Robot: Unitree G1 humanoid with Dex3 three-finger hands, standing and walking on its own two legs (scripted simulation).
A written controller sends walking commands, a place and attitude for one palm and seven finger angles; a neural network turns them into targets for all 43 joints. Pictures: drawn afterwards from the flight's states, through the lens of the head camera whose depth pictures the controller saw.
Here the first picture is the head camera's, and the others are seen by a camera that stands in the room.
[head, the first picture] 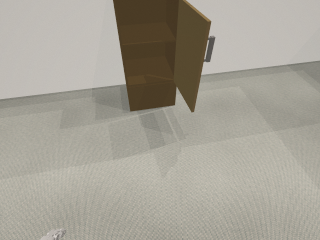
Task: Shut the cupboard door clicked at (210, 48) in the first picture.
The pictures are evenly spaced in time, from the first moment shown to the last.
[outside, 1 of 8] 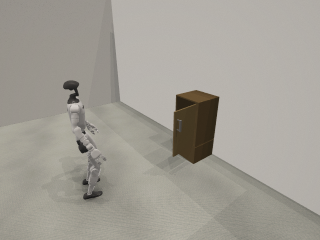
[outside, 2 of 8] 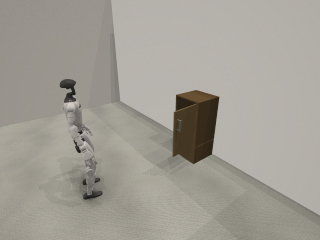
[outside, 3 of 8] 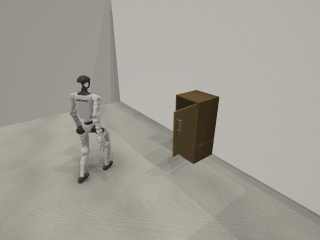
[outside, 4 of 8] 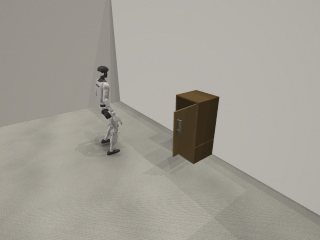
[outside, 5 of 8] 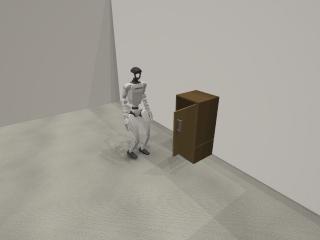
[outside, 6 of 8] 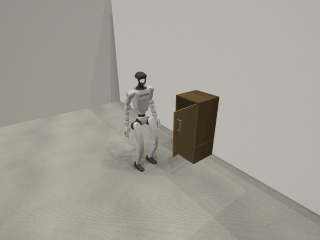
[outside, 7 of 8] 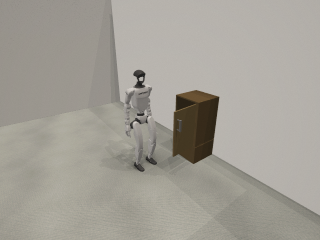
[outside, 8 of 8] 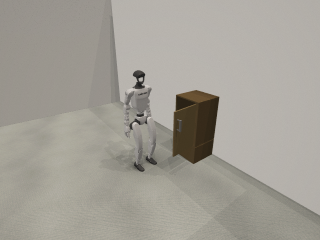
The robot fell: no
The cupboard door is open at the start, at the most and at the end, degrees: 95 95 95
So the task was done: no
